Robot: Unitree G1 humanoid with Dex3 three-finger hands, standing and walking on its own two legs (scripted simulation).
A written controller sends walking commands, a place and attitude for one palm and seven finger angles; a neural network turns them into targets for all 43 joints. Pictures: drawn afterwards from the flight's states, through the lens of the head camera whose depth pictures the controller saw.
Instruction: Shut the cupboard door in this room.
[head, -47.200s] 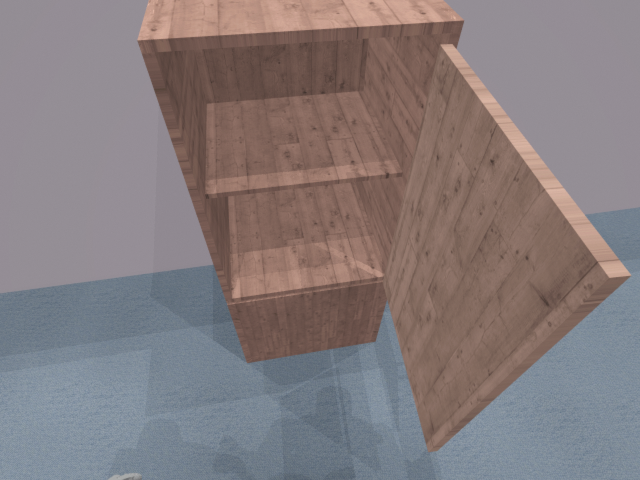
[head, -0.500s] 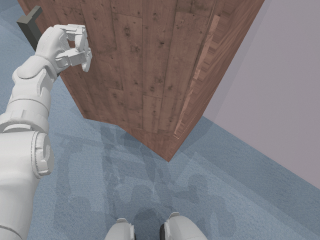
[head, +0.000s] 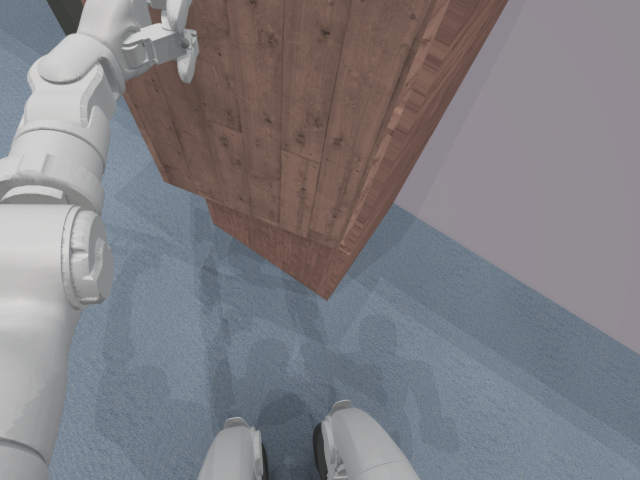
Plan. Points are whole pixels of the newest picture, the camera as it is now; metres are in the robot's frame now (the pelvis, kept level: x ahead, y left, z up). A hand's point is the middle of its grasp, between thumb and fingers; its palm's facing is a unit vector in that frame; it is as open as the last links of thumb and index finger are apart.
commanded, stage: pull the fist back off the door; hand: left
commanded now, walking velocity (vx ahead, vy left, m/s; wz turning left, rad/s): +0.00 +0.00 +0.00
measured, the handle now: (81, 0) +0.64 +0.17 +0.14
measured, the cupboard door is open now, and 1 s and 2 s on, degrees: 13 5 5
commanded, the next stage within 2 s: draw the hand back to the body in 0.92 s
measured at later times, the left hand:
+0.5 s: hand (211, 42) +0.56 +0.04 +0.14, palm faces -0.01 -1.00 +0.02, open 3.1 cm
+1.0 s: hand (211, 98) +0.48 +0.04 +0.15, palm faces -0.06 -1.00 -0.05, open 3.1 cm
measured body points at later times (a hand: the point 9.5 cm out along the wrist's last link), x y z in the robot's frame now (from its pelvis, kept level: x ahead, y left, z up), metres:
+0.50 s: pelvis +0.03 -0.01 +0.03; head +0.13 -0.03 +0.47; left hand +0.56 +0.10 +0.14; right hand -0.02 -0.25 -0.10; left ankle +0.01 +0.09 -0.66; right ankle +0.02 -0.11 -0.67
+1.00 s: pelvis +0.00 -0.02 +0.03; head +0.07 -0.03 +0.48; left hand +0.48 +0.10 +0.15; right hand +0.08 -0.28 -0.09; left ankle +0.01 +0.09 -0.66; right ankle +0.02 -0.11 -0.67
